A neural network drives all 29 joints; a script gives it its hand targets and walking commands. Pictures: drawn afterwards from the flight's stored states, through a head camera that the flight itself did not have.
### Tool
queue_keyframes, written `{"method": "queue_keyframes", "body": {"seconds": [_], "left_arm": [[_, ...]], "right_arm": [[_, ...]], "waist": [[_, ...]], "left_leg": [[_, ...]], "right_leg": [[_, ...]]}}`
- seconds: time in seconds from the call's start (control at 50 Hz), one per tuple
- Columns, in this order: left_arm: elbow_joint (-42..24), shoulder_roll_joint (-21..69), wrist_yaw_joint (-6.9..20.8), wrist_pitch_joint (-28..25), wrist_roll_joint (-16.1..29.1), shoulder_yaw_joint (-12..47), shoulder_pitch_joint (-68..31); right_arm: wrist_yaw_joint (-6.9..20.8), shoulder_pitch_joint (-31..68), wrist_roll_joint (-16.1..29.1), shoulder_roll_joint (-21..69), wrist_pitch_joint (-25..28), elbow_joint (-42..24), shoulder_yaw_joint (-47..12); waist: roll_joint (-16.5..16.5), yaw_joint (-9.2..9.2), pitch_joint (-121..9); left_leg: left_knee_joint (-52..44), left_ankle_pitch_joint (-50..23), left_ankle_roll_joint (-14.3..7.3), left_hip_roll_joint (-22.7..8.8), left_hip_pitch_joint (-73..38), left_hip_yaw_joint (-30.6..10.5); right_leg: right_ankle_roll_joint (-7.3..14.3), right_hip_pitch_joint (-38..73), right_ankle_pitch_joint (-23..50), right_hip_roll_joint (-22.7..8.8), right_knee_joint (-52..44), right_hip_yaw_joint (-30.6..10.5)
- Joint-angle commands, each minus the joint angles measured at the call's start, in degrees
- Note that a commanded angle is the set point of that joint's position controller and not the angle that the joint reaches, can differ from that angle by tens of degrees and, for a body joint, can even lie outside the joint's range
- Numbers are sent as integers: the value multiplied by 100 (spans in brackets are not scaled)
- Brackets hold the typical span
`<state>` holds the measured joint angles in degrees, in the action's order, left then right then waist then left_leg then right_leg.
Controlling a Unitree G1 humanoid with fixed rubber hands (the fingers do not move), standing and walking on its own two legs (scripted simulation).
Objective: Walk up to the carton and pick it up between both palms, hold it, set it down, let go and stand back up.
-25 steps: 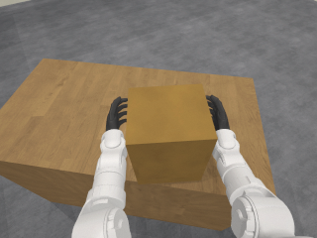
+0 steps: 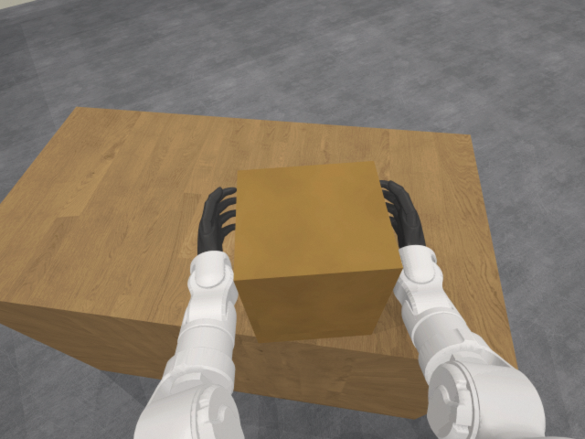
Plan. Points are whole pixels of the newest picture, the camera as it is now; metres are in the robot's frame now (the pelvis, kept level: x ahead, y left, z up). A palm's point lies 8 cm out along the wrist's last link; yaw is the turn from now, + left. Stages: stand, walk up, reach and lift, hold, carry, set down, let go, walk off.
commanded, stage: set down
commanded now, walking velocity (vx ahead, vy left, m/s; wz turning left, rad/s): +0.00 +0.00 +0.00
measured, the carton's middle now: (310, 260) +0.36 +0.05 -0.01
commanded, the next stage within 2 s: none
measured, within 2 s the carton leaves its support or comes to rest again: neither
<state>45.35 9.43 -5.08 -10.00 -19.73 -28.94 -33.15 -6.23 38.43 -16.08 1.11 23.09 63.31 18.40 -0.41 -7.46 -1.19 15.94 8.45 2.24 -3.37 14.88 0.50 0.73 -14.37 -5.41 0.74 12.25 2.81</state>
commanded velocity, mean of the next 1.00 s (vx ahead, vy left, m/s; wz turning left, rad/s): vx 0.00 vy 0.00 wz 0.00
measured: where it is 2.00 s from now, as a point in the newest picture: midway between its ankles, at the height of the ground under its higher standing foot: outside the picture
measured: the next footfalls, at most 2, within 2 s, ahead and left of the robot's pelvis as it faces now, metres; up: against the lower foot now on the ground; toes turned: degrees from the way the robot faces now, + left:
none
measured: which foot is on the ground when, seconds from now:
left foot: down 0.00-1.00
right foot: down 0.00-1.00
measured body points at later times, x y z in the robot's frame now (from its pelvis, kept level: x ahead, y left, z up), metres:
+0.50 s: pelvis +0.00 +0.00 +0.00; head +0.06 +0.02 +0.45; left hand +0.36 +0.20 +0.03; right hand +0.41 -0.09 +0.03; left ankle -0.01 +0.14 -0.75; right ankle +0.00 -0.11 -0.75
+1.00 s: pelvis +0.00 +0.00 +0.00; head +0.07 +0.02 +0.44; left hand +0.36 +0.20 +0.03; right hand +0.41 -0.09 +0.03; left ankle -0.01 +0.14 -0.75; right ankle +0.00 -0.11 -0.75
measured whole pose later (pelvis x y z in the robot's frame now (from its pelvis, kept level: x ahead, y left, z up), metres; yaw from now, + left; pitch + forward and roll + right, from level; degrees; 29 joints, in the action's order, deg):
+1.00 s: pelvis +0.00 +0.00 +0.00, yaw -1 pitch +8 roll -1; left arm 41.1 11.1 -3.8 -14.0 -24.0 -31.6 -31.1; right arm -2.5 37.8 -20.9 4.1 24.2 60.5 25.4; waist 1.3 -6.9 0.0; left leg 16.7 9.2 2.0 -3.5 15.0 1.3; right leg 0.7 -14.9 -6.2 0.8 13.3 2.2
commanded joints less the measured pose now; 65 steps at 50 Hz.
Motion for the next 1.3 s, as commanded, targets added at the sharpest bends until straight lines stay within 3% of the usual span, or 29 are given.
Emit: {"method": "queue_keyframes", "body": {"seconds": [0.0, 0.2, 0.64, 0.66, 0.86, 0.98, 1.06, 1.12, 1.18, 1.28], "left_arm": [[130, 2520, 672, -212, -284, 1635, -2197], [103, 2459, 638, -174, -471, 1431, -1947], [92, 2389, 614, -241, -679, 1175, -1464], [-158, 2473, 594, -264, -679, 1344, -1519], [-81, 2198, 641, -263, -741, 1122, -1287], [-88, 1595, 521, -328, -676, 867, -1194], [-188, 735, 270, -370, -533, 547, -1090], [-121, -275, -142, -522, 89, 687, -1260], [97, -700, -450, -721, 814, 1012, -1520], [538, -1110, -549, -1080, 1491, 1320, -1746]], "right_arm": [[701, 2620, -510, 3113, 170, -127, -1397], [744, 2339, -693, 3049, 121, 6, -1023], [849, 1912, -886, 2980, 99, 123, -674], [866, 1908, -889, 2992, 119, 96, -607], [900, 1730, -989, 2849, 68, 3, -541], [801, 1689, -837, 2155, 84, 21, -394], [632, 1718, -379, 1121, 67, 111, -324], [367, 2116, 541, -49, 119, 197, -739], [177, 2604, 1577, -506, 104, 306, -1446], [140, 2969, 2393, -1144, 141, 608, -1928]], "waist": [[339, -124, -2094], [239, -142, -1860], [220, -131, -1551], [-8, -80, -1623], [170, -102, -1413], [183, -133, -1469], [157, -244, -1520], [55, -356, -2205], [64, -376, -2845], [103, -301, -3778]], "left_leg": [[-57, -1554, -65, 359, 174, 830], [-55, -1547, -91, 381, 121, 873], [-11, -1548, -157, 411, 260, 853], [24, -1651, -105, 342, 95, 754], [46, -1570, -194, 378, 202, 773], [103, -1673, -171, 388, 202, 783], [222, -1896, -132, 402, 211, 775], [534, -2209, -35, 393, 500, 728], [912, -2238, 36, 376, 854, 633], [1502, -2626, 226, 359, 855, 546]], "right_leg": [[-86, 1890, 1061, 53, 219, 167], [-20, 1578, 495, 63, 82, 157], [39, 1375, 172, 76, 59, 116], [75, 1276, 67, 127, 64, 149], [16, 1408, 127, 82, 102, 83], [-7, 1427, 205, 84, 165, 29], [8, 1426, 172, 117, 216, -53], [56, 1465, 523, 207, 494, -197], [59, 1378, 742, 273, 820, -296], [46, 914, 994, 376, 1275, -296]]}}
